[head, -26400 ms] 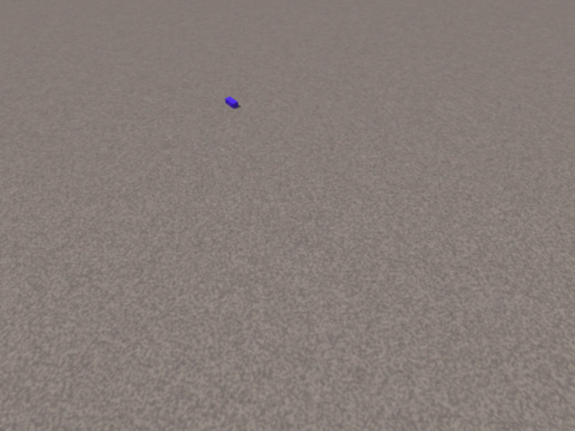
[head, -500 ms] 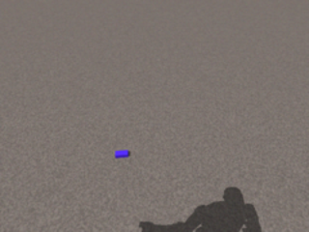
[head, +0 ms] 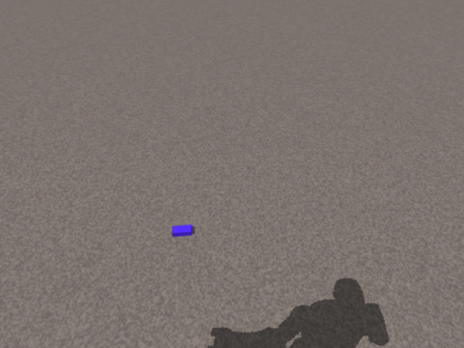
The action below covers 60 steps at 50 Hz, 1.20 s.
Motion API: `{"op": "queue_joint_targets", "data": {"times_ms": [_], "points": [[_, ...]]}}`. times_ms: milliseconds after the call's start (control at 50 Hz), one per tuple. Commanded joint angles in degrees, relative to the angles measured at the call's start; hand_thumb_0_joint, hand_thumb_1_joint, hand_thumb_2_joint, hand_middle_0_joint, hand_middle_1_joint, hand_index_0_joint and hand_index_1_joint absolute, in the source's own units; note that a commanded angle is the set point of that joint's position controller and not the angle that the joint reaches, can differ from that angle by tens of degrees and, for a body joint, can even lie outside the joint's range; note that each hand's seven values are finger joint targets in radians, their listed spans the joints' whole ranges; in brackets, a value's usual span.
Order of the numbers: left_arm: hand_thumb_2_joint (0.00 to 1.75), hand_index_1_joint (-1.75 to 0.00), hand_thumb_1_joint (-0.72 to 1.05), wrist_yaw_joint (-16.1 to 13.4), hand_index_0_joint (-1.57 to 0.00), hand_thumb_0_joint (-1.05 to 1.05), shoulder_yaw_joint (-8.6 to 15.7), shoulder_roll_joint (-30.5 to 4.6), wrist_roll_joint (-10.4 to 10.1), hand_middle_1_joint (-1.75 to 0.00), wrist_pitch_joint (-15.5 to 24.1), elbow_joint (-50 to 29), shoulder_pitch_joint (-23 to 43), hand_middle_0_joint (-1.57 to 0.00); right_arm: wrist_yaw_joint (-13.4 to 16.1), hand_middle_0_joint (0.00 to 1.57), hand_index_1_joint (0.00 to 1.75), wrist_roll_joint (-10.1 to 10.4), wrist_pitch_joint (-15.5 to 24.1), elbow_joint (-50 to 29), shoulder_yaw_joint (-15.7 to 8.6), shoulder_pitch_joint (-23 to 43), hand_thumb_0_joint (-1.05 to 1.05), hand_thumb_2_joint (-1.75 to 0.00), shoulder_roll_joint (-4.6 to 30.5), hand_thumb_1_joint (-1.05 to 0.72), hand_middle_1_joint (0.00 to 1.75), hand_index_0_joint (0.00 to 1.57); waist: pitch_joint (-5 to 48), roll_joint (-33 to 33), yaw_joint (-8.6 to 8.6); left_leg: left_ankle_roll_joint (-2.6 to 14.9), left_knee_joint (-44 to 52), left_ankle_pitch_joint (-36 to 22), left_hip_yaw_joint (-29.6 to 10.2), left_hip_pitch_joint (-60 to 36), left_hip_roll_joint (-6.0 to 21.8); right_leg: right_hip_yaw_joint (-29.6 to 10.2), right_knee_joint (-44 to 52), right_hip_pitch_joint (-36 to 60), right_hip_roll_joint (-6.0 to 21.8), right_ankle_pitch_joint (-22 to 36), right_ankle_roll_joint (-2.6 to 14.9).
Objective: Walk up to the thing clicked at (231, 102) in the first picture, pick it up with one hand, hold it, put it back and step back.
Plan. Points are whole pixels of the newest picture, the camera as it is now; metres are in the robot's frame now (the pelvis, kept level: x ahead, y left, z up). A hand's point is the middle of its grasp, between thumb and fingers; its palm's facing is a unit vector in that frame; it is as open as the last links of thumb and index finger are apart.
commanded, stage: stand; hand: left
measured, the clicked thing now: (181, 230) +0.82 +0.25 -0.76
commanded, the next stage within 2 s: walk up in 0.86 s
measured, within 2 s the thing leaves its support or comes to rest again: neither
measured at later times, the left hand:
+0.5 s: hand out of the picture +0.06 +0.25 -0.16, palm faces -0.04 -0.94 -0.34, open 7.4 cm
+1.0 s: hand out of the picture +0.07 +0.26 -0.15, palm faces +0.00 -0.94 -0.35, open 7.4 cm
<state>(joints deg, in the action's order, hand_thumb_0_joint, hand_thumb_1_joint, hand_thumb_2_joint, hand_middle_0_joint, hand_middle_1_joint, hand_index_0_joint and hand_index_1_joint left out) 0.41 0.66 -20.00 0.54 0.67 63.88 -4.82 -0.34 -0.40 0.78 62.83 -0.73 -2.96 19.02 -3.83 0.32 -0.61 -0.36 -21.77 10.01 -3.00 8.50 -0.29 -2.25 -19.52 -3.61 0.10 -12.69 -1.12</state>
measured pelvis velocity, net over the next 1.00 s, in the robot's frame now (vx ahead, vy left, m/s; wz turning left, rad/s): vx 0.01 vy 0.00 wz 0.00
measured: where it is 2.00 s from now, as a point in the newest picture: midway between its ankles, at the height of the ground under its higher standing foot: (227, 344)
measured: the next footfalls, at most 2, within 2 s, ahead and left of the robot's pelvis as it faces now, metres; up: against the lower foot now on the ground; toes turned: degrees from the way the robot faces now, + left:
right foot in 1.54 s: +0.32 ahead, -0.11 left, +0.00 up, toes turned -4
left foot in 1.90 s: +0.42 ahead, +0.16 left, +0.00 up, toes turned +1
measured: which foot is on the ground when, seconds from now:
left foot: down 0.00-1.00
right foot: down 0.00-1.00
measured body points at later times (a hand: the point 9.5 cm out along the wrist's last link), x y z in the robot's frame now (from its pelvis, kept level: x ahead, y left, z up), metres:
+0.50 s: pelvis -0.01 +0.00 +0.00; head +0.00 +0.00 +0.45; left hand +0.06 +0.30 -0.13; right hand +0.05 -0.30 -0.13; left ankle +0.02 +0.12 -0.75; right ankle -0.02 -0.13 -0.75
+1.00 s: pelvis +0.01 +0.00 -0.01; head +0.01 +0.00 +0.44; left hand +0.07 +0.31 -0.13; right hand +0.08 -0.32 -0.13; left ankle +0.02 +0.12 -0.74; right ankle -0.02 -0.13 -0.75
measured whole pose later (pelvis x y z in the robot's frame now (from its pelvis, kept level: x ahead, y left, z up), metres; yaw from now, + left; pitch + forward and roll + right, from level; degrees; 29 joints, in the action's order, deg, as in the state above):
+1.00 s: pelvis +0.01 +0.00 -0.01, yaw +0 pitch -2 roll +0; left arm 2.4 2.5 -21.4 1.9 2.4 59.6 -12.2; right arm -2.8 -2.0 0.6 61.2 -2.8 -10.7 21.9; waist -1.2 -0.7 -0.7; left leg 1.9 -33.1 21.6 -2.1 13.8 -0.2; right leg -2.5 -23.8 -6.0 -0.5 -15.7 1.7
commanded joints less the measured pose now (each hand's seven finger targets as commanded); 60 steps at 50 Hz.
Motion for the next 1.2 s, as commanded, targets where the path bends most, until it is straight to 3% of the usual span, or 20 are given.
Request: {"op": "queue_joint_targets", "data": {"times_ms": [0,80,320,480,560,820,840,860,900,940,960,980,1000,1040,1080,1100,1120,1140,1160,1180], "points": [[0.90,-0.30,0.90,-0.9,-0.20,0.00,2.3,-11.9,-0.2,-0.30,1.2,-2.9,2.7,-0.20,0.8,0.20,0.30,0.1,1.2,-2.8,-2.4,2.2,0.00,-0.90,12.6,-0.90,0.30,0.20,5.5,-1.4,0.82,1.50,4.7,-10.7,-4.8,-3.0,7.0,-3.5,3.3,-1.2,6.0,8.0,1.92],[0.90,-0.30,0.90,-0.8,-0.20,0.00,2.0,-12.1,0.1,-0.30,1.2,-2.4,1.7,-0.20,0.5,0.20,0.30,0.1,1.0,-2.1,-2.5,1.9,0.00,-0.90,12.9,-0.90,0.30,0.20,4.7,-0.9,0.93,1.53,6.1,-3.5,-4.9,-2.8,6.6,-3.9,4.6,-3.4,6.1,3.1,2.06],[0.90,-0.30,0.90,-0.7,-0.20,0.00,1.4,-12.1,-0.2,-0.30,1.4,-2.4,0.3,-0.20,0.4,0.20,0.30,0.1,1.2,-0.7,-2.0,0.5,0.00,-0.90,13.3,-0.90,0.30,0.20,4.8,-0.9,0.80,1.45,5.4,-6.4,-4.7,-2.3,6.6,-4.4,4.5,-3.1,6.6,4.9,2.29],[0.90,-0.30,0.90,-0.7,-0.20,0.00,1.5,-12.7,-0.1,-0.30,1.1,-2.3,-0.6,-0.20,0.3,0.20,0.30,0.0,0.9,-0.2,-1.7,-0.9,0.00,-0.90,13.4,-0.90,0.30,0.20,3.4,-0.8,0.96,1.58,6.8,0.0,-5.2,-0.5,6.5,-4.5,4.6,-4.2,6.4,0.5,2.41],[0.90,-0.30,0.90,-0.8,-0.20,0.00,1.4,-12.9,-0.2,-0.30,1.3,-2.9,-0.2,-0.20,0.4,0.20,0.30,0.0,1.1,-0.4,-1.6,-0.7,0.00,-0.90,13.3,-0.90,0.30,0.20,4.8,0.0,0.82,1.43,5.2,-7.0,-4.6,-2.0,6.6,-4.7,4.1,-3.4,6.8,5.3,2.45],[0.90,-0.30,0.90,-0.8,-0.20,0.00,1.3,-13.0,-0.2,-0.30,1.2,-3.1,-0.7,-0.20,0.5,0.20,0.30,0.1,1.0,-0.5,-1.4,-1.2,0.00,-0.90,13.3,-0.90,0.30,0.20,4.5,0.0,0.91,1.40,5.1,-7.1,-4.3,-2.4,6.7,-4.5,4.0,-3.6,6.6,5.7,2.37],[0.90,-0.30,0.90,0.4,-0.20,0.00,4.4,-16.6,0.5,-0.30,1.7,-5.4,-4.4,-0.20,-0.8,0.20,0.30,-0.8,1.5,-3.4,-4.3,-5.3,0.00,-0.90,17.3,-0.90,0.30,0.20,10.1,-0.6,0.77,5.28,1.9,20.2,-4.6,-3.1,4.3,-3.5,0.4,-1.5,3.2,-17.9,4.68],[0.90,-0.30,0.90,0.7,-0.20,0.00,4.8,-16.5,1.0,-0.30,1.7,-4.6,-5.9,-0.20,-1.4,0.20,0.30,-1.2,1.4,-3.6,-4.9,-5.5,0.00,-0.90,17.8,-0.90,0.30,0.20,5.7,-2.0,-0.02,5.82,1.8,30.1,-6.5,3.4,4.8,-5.6,-0.9,-3.6,3.8,-26.8,5.75],[0.90,-0.30,0.90,1.0,-0.20,0.00,5.5,-16.2,1.2,-0.30,1.9,-6.3,-7.0,-0.20,-1.8,0.20,0.30,-1.5,1.3,-6.7,-4.8,-1.5,0.00,-0.90,15.5,-0.90,0.30,0.20,-3.1,0.1,-2.00,5.50,-1.9,27.0,-6.6,14.6,4.2,-10.7,0.2,-5.4,6.4,-28.2,7.83],[0.90,-0.30,0.90,0.7,-0.20,0.00,6.6,-18.4,1.2,-0.30,2.7,-6.1,-11.8,-0.20,-2.0,0.20,0.30,-1.6,1.9,-9.2,-4.8,1.9,0.00,-0.90,12.7,-0.90,0.30,0.20,-5.4,8.2,-4.73,2.10,-14.6,11.7,1.9,26.6,0.2,-21.8,9.2,5.9,14.5,-22.3,12.43],[0.90,-0.30,0.90,0.6,-0.20,0.00,7.3,-19.7,1.5,-0.30,3.1,-7.2,-12.3,-0.20,-1.9,0.20,0.30,-1.9,2.1,-10.1,-5.0,2.0,0.00,-0.90,13.2,-0.90,0.30,0.20,-5.4,8.1,-4.88,1.60,-19.6,13.4,0.6,29.2,2.9,-25.0,10.7,7.7,19.2,-13.6,15.33],[0.90,-0.30,0.90,0.7,-0.20,0.00,7.4,-19.5,1.3,-0.30,3.2,-8.0,-11.1,-0.20,-2.0,0.20,0.30,-1.9,2.2,-10.2,-5.4,0.3,0.00,-0.90,14.4,-0.90,0.30,0.20,-4.1,5.8,-3.48,1.71,-20.9,14.8,-0.3,27.6,3.8,-24.1,10.7,6.7,18.6,-13.7,15.67],[0.90,-0.30,0.90,0.8,-0.20,0.00,7.4,-19.1,1.2,-0.30,3.2,-9.4,-9.2,-0.20,-2.4,0.20,0.30,-1.7,2.2,-10.3,-5.5,-1.8,0.00,-0.90,14.3,-0.90,0.30,0.20,-2.7,5.8,-2.27,1.57,-20.0,15.4,0.1,24.0,4.2,-20.9,11.0,3.7,17.0,-18.8,14.68],[0.90,-0.30,0.90,1.2,-0.20,0.00,7.1,-19.4,1.7,-0.30,3.0,-11.9,-4.3,-0.20,-2.8,0.20,0.30,-1.5,2.8,-10.2,-6.1,-5.8,0.00,-0.90,14.1,-0.90,0.30,0.20,-3.3,10.4,0.48,2.26,-12.2,13.7,0.5,14.5,5.8,-14.7,7.4,-2.9,15.3,-12.1,13.11],[0.90,-0.30,0.90,1.7,-0.20,0.00,6.0,-16.8,0.9,-0.30,2.3,-13.7,-2.5,-0.20,-2.7,0.20,0.30,-1.9,3.3,-8.1,-7.2,-12.7,0.00,-0.90,13.9,-0.90,0.30,0.20,-1.2,5.7,4.76,1.78,-2.2,3.7,5.2,-3.5,1.5,-4.7,-3.1,-14.2,8.8,-4.3,9.72],[0.90,-0.30,0.90,1.8,-0.20,0.00,5.0,-13.8,0.8,-0.30,2.2,-14.2,-4.6,-0.20,-2.1,0.20,0.30,-2.3,3.6,-7.1,-8.6,-18.7,0.00,-0.90,15.9,-0.90,0.30,0.20,2.6,-2.2,7.31,2.43,0.5,5.5,1.8,-15.3,1.3,-0.5,-16.5,-21.0,4.0,-1.7,6.97],[0.90,-0.30,0.90,1.8,-0.20,0.00,4.0,-9.2,-0.1,-0.30,2.5,-15.5,-6.5,-0.20,-1.6,0.20,0.30,-3.2,4.1,-7.5,-10.0,-23.1,0.00,-0.90,22.1,-0.90,0.30,0.20,4.3,-18.7,8.27,7.62,10.6,19.9,-25.1,-20.3,17.1,2.2,-35.3,-33.6,-5.9,-15.0,3.94],[0.90,-0.30,0.90,0.9,-0.20,0.00,5.3,-14.9,0.5,-0.30,2.3,-14.3,-6.8,-0.20,-1.8,0.20,0.30,-1.7,4.1,-9.4,-10.0,-20.1,0.00,-0.90,24.0,-0.90,0.30,0.20,2.5,-11.3,6.68,12.90,12.0,24.6,-33.3,-13.1,22.9,-5.5,-40.9,-32.5,-2.8,-20.7,4.70],[0.90,-0.30,0.90,0.6,-0.20,0.00,4.9,-16.8,0.3,-0.30,2.4,-14.1,-7.5,-0.20,-1.6,0.20,0.30,-0.9,4.1,-10.8,-9.2,-16.9,0.00,-0.90,21.8,-0.90,0.30,0.20,-0.4,-5.0,4.27,14.12,10.6,19.9,-28.3,-9.9,22.5,-7.0,-43.8,-33.2,-0.2,-16.8,4.79],[0.90,-0.30,0.90,0.9,-0.20,0.00,4.7,-16.2,-0.2,-0.30,2.4,-13.2,-9.9,-0.20,-1.4,0.20,0.30,-0.7,4.1,-12.4,-8.2,-14.3,0.00,-0.90,19.5,-0.90,0.30,0.20,-1.2,-3.9,2.38,12.24,9.4,15.2,-21.2,-8.2,19.4,-7.1,-42.7,-31.9,1.0,-13.6,4.88]]}}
